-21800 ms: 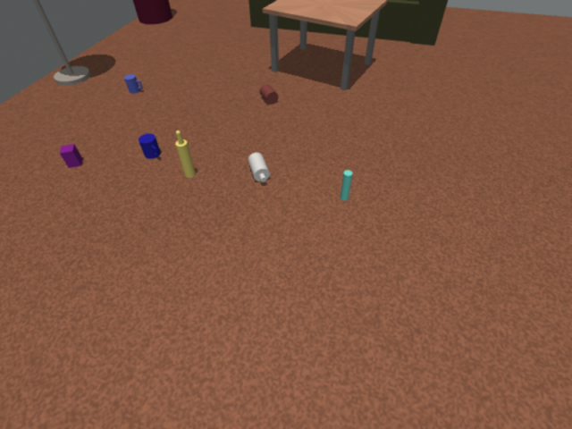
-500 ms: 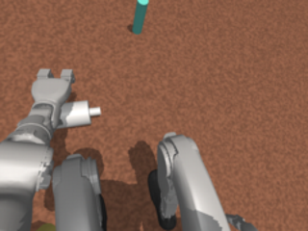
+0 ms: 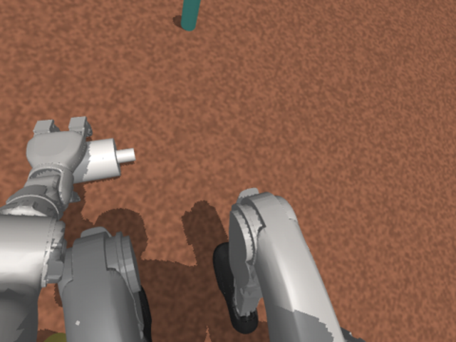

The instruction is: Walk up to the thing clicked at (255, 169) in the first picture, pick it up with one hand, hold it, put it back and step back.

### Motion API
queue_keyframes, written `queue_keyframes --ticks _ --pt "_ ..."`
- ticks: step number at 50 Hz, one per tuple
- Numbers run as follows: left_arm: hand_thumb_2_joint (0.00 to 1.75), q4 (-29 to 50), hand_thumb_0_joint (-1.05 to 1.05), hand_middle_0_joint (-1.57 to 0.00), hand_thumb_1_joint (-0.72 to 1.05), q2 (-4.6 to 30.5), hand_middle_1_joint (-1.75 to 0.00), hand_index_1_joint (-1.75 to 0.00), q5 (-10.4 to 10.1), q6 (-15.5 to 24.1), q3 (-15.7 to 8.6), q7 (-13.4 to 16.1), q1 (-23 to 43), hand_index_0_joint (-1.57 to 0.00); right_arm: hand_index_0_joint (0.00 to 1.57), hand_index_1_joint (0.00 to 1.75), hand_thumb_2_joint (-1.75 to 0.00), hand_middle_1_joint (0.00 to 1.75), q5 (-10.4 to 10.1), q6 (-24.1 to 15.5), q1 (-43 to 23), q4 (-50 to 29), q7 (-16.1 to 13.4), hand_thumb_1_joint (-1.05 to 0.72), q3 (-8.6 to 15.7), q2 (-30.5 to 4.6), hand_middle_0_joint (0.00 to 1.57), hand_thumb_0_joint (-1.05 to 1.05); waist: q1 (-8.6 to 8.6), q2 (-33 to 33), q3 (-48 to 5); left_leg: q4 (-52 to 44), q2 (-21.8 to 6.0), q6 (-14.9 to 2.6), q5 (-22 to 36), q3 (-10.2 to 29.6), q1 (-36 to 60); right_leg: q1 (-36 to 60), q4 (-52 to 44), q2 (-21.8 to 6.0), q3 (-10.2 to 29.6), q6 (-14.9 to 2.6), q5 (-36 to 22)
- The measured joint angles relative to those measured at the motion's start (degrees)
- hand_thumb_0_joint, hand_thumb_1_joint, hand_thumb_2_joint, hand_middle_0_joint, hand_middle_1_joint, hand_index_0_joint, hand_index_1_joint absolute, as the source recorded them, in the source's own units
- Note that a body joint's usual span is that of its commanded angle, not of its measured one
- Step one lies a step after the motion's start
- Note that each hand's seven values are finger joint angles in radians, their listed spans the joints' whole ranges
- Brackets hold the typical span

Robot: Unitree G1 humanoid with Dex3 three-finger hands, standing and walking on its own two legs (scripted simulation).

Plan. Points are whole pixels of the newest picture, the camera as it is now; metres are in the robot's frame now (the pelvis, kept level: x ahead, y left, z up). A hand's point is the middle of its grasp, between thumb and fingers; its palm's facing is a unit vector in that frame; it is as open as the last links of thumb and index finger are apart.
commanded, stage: rest palm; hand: left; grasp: from above
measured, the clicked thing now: (92, 160) +0.48 +0.16 -0.28
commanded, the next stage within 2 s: close in 1.28 s
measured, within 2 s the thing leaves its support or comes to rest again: neither
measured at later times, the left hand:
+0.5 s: hand (75, 161) +0.48 +0.19 -0.24, palm faces -0.45 -0.07 -0.89, open 13.8 cm
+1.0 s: hand (84, 163) +0.47 +0.17 -0.24, palm faces -0.37 -0.01 -0.93, open 14.2 cm
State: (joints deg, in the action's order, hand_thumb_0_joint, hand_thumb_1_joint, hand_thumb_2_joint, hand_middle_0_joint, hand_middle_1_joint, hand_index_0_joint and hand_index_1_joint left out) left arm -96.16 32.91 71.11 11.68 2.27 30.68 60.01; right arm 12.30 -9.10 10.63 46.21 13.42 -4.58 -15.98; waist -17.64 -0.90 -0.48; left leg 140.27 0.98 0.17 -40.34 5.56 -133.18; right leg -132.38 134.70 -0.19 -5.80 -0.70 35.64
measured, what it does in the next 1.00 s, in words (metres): stands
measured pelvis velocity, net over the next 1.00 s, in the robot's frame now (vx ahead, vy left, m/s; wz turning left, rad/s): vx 0.00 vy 0.01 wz -0.10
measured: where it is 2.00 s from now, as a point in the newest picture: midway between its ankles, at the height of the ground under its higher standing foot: (191, 324)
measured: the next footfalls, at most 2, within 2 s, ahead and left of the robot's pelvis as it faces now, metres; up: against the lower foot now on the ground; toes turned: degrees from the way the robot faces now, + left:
none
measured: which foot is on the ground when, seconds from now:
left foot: down 0.00-1.00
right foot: down 0.00-1.00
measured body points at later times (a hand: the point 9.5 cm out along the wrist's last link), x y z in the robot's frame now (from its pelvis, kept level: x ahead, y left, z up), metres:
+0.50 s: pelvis +0.01 +0.01 -0.01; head +0.29 +0.05 +0.34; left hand +0.49 +0.19 -0.19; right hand +0.00 -0.25 -0.10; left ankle +0.07 +0.12 -0.28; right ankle +0.11 -0.11 -0.28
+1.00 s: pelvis +0.00 +0.01 -0.01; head +0.27 +0.08 +0.35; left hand +0.48 +0.17 -0.19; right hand +0.01 -0.25 -0.07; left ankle +0.07 +0.12 -0.28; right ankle +0.11 -0.11 -0.28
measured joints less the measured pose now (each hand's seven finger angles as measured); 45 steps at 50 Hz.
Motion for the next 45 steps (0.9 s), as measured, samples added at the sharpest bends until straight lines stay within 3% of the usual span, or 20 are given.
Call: queue_keyframes --ticks 5,10,13,16,21,24,27,30,34,36,40,43,45 --pt "1.06 -1.5 0.0 -0.09 -0.53 0.9 -1.05 -1.06 4.7 2.9 0.9 4.6 0.3 -0.08 0.2 0.3 -0.9 0.3 1.5 -1.5 -1.0 0.4 0.5 -0.92 -0.7 -0.5 0.2 0.0 -1.23 -1.3 0.3 1.9 0.1 -0.23 -1.4 1.2 -0.4 0.5 0.7 0.1 -1.1 0.52 1.1" --pt "1.09 -2.4 0.0 -0.1 -0.5 1.7 -1.06 -1.07 8.6 1.4 -1.0 10.9 -0.8 -0.09 0.2 0.3 -0.9 0.3 3.2 -3.5 -2.5 -0.4 3.3 -0.91 -1.2 -1.1 0.2 0.0 -3.16 -1.5 1.0 3.0 -0.3 -0.62 -3.0 1.7 0.0 1.2 0.8 0.6 -1.5 1.17 2.1" --pt "1.1 -3.1 0.0 -0.11 -0.49 1.9 -1.06 -1.07 8.7 -1.3 -2.0 14.4 -0.7 -0.1 0.2 0.3 -0.9 0.3 3.7 -4.1 -3.3 -1.2 5.3 -0.91 -1.3 -1.3 0.2 0.0 -3.83 -1.2 1.7 3.1 -0.6 -0.85 -3.3 1.9 -0.2 1.1 0.7 0.9 -1.7 1.39 2.1" --pt "1.09 -4.3 0.0 -0.1 -0.48 2.1 -1.06 -1.06 7.1 -4.1 -3.2 15.8 0.3 -0.1 0.2 0.3 -0.9 0.3 3.6 -4.9 -3.7 -2.1 7.2 -0.91 -1.6 -1.7 0.2 0.0 -4.32 -0.7 2.4 3.1 -0.7 -1.0 -3.2 1.9 -0.7 0.5 0.6 1.0 -1.7 1.5 1.8" --pt "1.06 -4.5 0.0 -0.09 -0.49 3.9 -1.05 -1.05 3.4 -6.3 -8.4 13.7 2.1 -0.09 0.2 0.3 -0.9 0.3 2.7 -5.4 -3.6 -3.4 8.9 -0.91 -2.0 -2.5 0.2 0.0 -4.71 0.2 5.1 3.2 -0.7 -1.02 -2.7 2.1 -1.0 0.2 0.6 1.1 -1.9 1.44 1.3" --pt "1.04 -4.2 0.0 -0.09 -0.49 5.3 -1.05 -1.05 1.1 -6.4 -9.3 10.7 2.0 -0.09 0.2 0.3 -0.91 0.3 2.1 -5.2 -3.0 -3.5 9.2 -0.92 -2.1 -2.6 0.2 0.0 -4.58 0.5 6.6 3.4 -0.7 -0.88 -2.4 2.3 -0.8 0.2 0.9 1.0 -2.0 1.28 0.9" --pt "1.02 -2.9 0.0 -0.08 -0.49 5.9 -1.06 -1.05 -0.4 -5.2 -8.8 7.5 0.3 -0.09 0.19 0.3 -0.91 0.3 1.6 -4.6 -2.0 -2.7 8.9 -0.92 -2.3 -2.4 0.2 0.0 -3.87 0.6 7.0 3.5 -0.7 -0.65 -2.3 2.5 -0.6 0.2 1.0 1.0 -2.2 1.06 0.7" --pt "1.0 -2.5 0.0 -0.08 -0.49 6.0 -1.07 -1.06 -1.2 -3.1 -6.0 5.1 -1.1 -0.09 0.19 0.3 -0.91 0.3 1.7 -4.4 -1.0 -1.6 8.5 -0.92 -3.3 -2.2 0.2 0.0 -3.23 0.1 6.8 3.5 -0.6 -0.39 -2.3 2.5 -0.1 0.6 1.1 1.0 -2.3 0.82 0.7" --pt "1.0 -1.7 0.0 -0.07 -0.5 6.4 -1.08 -1.07 -1.3 1.0 -3.0 4.3 -1.8 -0.09 0.19 0.3 -0.91 0.3 1.7 -4.7 -0.3 -0.8 7.6 -0.93 -4.6 -2.1 0.2 0.0 -2.79 -0.8 6.2 3.8 -0.5 -0.23 -2.2 3.3 0.4 1.4 1.0 1.0 -2.9 0.72 0.6" --pt "1.0 -2.2 0.0 -0.07 -0.5 6.5 -1.08 -1.07 -0.1 2.8 -1.9 5.3 -1.3 -0.09 0.2 0.3 -0.91 0.3 1.9 -4.8 -0.3 -0.8 7.1 -0.93 -5.1 -2.1 0.2 0.0 -2.84 -1.3 5.8 4.0 -0.5 -0.23 -2.3 3.7 0.5 1.8 0.8 1.0 -3.3 0.76 0.5" --pt "1.0 -4.4 0.0 -0.07 -0.5 6.9 -1.07 -1.07 4.4 4.5 -0.7 9.6 -0.7 -0.09 0.2 0.3 -0.91 0.3 2.6 -5.5 -1.0 -1.2 6.7 -0.92 -5.6 -2.3 0.2 0.0 -3.71 -2.2 4.7 4.4 -0.7 -0.36 -2.5 4.5 0.5 2.2 0.4 1.4 -4.0 1.09 0.3" --pt "1.01 -6.0 0.0 -0.08 -0.49 7.1 -1.07 -1.06 7.6 3.2 -0.4 13.5 -0.8 -0.09 0.2 0.3 -0.91 0.3 3.3 -5.9 -1.9 -1.9 6.9 -0.92 -5.3 -2.5 0.2 0.0 -4.71 -2.6 4.0 4.4 -1.0 -0.57 -2.6 4.7 0.3 2.2 -0.1 1.7 -4.1 1.42 0.1" --pt "1.02 -6.6 0.0 -0.08 -0.49 6.9 -1.06 -1.06 8.7 1.5 -0.6 15.7 -0.8 -0.09 0.2 0.3 -0.91 0.3 3.6 -6.3 -2.4 -2.7 7.3 -0.92 -5.1 -2.7 0.2 0.0 -5.23 -2.7 3.8 4.3 -1.1 -0.74 -2.4 4.7 0.1 2.1 -0.4 1.8 -4.1 1.6 -0.1"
